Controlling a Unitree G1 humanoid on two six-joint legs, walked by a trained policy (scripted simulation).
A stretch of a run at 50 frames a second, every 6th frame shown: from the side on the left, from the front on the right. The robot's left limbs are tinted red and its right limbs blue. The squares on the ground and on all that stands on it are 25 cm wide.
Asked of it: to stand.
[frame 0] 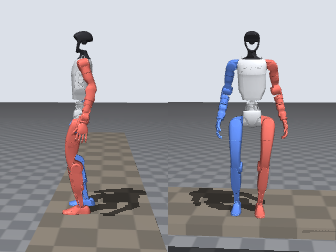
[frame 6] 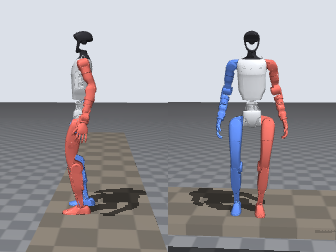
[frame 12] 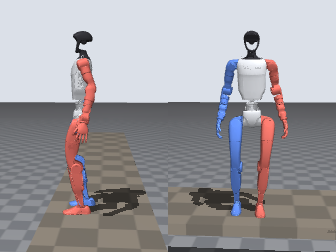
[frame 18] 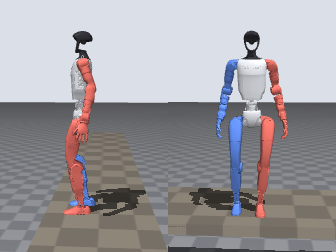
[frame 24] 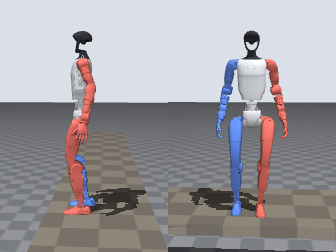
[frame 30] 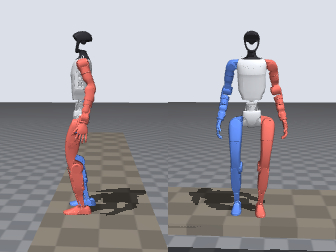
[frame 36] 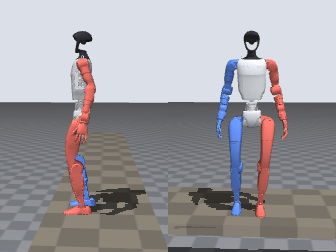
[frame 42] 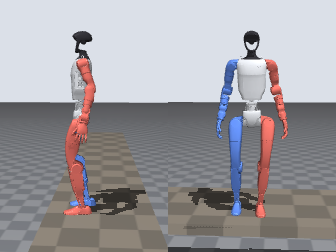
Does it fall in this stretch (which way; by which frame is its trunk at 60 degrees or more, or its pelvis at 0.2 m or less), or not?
no
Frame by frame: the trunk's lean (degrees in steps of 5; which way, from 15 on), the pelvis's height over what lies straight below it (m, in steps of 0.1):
0: 5, 0.8
6: 5, 0.8
12: 5, 0.8
18: 0, 0.8
24: 0, 0.8
30: 0, 0.8
36: 0, 0.8
42: 0, 0.8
